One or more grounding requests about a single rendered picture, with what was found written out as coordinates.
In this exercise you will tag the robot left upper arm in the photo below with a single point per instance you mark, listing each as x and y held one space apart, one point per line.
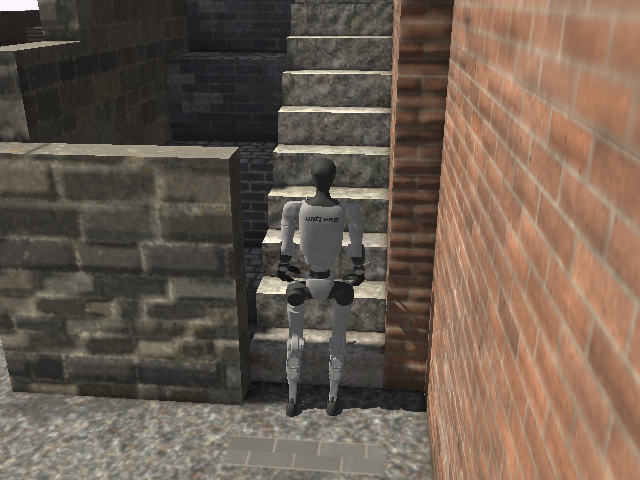
290 210

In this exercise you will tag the robot left hand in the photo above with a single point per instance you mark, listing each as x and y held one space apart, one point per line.
284 277

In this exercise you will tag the robot right hand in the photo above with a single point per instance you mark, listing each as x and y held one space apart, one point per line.
358 281

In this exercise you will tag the robot right shin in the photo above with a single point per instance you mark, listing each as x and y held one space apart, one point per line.
335 371

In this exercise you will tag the robot right forearm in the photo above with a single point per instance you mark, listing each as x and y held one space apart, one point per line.
358 263

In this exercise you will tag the robot right upper arm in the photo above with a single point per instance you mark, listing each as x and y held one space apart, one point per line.
353 213

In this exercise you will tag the robot left forearm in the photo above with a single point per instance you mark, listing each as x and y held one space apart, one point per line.
283 260

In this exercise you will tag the robot left foot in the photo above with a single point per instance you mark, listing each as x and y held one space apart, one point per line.
292 408

